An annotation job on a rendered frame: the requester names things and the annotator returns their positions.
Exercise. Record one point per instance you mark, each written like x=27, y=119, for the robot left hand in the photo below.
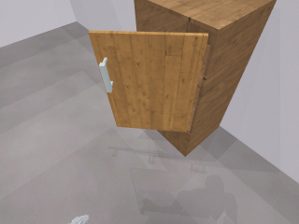
x=80, y=220

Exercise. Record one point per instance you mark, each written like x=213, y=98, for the handle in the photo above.
x=105, y=76

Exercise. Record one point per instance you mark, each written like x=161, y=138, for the cupboard door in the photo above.
x=155, y=76

